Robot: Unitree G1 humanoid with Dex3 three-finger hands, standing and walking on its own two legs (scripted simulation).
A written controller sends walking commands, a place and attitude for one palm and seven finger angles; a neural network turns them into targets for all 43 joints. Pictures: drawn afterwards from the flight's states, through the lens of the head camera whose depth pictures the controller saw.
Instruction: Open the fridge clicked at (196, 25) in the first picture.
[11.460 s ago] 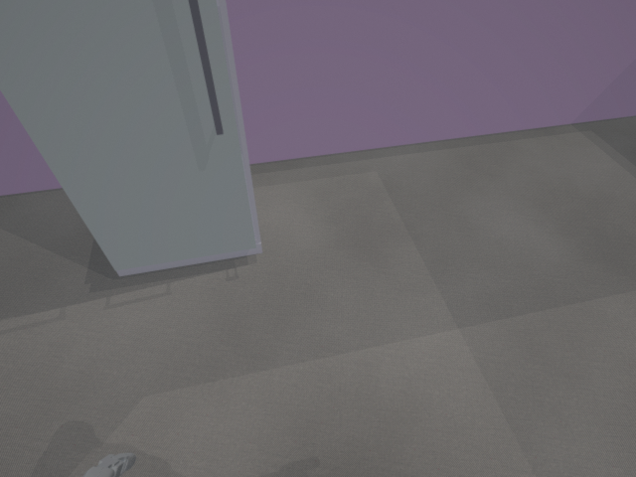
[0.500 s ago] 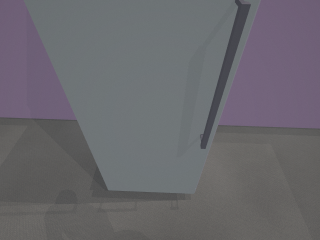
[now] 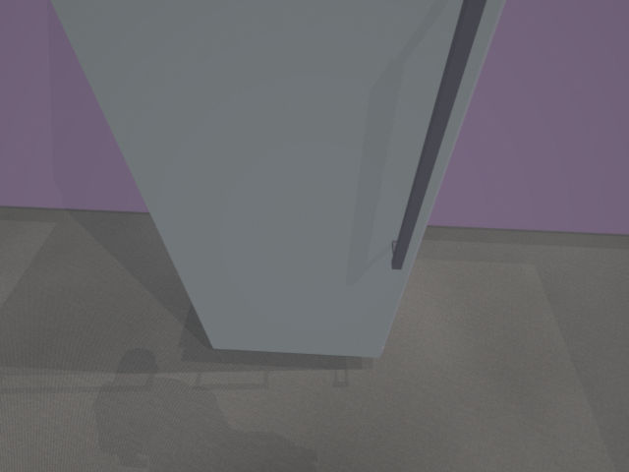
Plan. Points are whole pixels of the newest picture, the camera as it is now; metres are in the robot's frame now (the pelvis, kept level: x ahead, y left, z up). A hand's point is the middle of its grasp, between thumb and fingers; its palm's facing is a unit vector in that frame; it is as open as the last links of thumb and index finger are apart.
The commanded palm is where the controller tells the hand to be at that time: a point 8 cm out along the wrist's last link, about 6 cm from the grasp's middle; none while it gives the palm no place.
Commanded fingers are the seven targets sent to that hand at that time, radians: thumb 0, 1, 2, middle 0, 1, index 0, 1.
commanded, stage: come to a stop and stand still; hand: right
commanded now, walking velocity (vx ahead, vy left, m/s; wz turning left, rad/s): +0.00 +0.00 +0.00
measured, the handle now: (423, 158) +0.52 -0.12 +0.13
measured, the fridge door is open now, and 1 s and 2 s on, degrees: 0 0 0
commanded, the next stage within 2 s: look again from close up in 1.10 s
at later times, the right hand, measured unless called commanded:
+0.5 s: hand out of the picture -0.03 -0.18 -0.16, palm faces -0.01 +0.97 -0.23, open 7.4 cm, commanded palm none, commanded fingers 0.00 -0.90 -0.90 0.20 0.30 0.20 0.30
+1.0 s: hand out of the picture +0.03 -0.17 -0.16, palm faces +0.01 +0.97 -0.23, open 7.4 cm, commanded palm none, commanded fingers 0.00 -0.90 -0.90 0.20 0.30 0.20 0.30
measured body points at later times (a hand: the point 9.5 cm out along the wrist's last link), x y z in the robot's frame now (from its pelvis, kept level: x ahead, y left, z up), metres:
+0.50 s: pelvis -0.03 +0.01 +0.01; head -0.01 +0.02 +0.45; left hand -0.04 +0.23 -0.16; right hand -0.03 -0.23 -0.14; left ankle +0.01 +0.15 -0.73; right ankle -0.03 -0.11 -0.73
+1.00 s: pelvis +0.00 +0.02 +0.01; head +0.01 +0.03 +0.46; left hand +0.02 +0.25 -0.15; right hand +0.03 -0.22 -0.14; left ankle +0.01 +0.15 -0.73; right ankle -0.03 -0.11 -0.73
